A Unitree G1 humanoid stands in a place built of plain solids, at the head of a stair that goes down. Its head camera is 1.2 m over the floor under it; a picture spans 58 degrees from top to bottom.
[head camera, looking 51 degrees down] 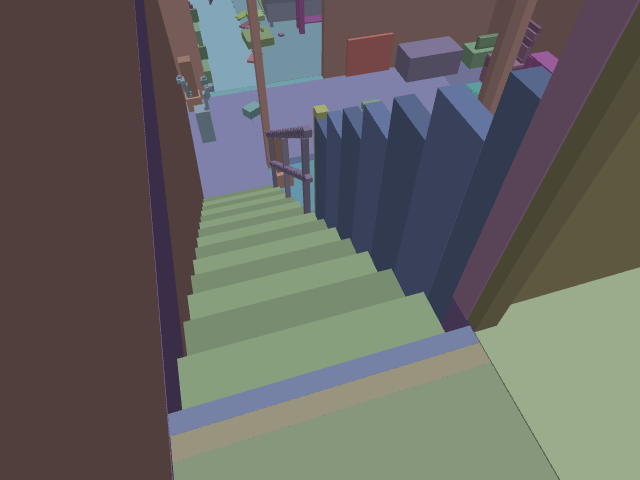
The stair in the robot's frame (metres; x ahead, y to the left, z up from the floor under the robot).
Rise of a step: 0.18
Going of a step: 0.25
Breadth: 0.91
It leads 17 degrees to the left of straight ahead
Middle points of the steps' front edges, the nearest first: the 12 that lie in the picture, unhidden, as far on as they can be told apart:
0.50 -0.03 0.00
0.74 0.05 -0.18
0.98 0.12 -0.36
1.21 0.19 -0.55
1.45 0.26 -0.73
1.69 0.34 -0.91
1.93 0.41 -1.10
2.16 0.48 -1.28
2.40 0.55 -1.46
2.64 0.62 -1.65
2.87 0.70 -1.83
3.11 0.77 -2.01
